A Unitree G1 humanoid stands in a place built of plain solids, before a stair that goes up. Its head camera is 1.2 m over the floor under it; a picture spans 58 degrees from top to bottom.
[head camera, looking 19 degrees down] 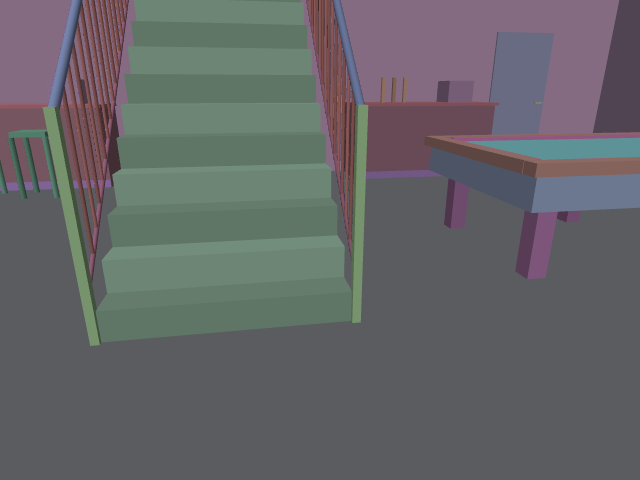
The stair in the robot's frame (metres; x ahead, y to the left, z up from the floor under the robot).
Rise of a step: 0.19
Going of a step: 0.20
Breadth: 1.30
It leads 10 degrees to the left of straight ahead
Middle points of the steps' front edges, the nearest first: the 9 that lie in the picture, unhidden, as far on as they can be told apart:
2.00 0.46 0.18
2.20 0.50 0.37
2.40 0.53 0.55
2.61 0.57 0.74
2.81 0.60 0.93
3.01 0.64 1.12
3.21 0.67 1.31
3.41 0.70 1.50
3.61 0.74 1.68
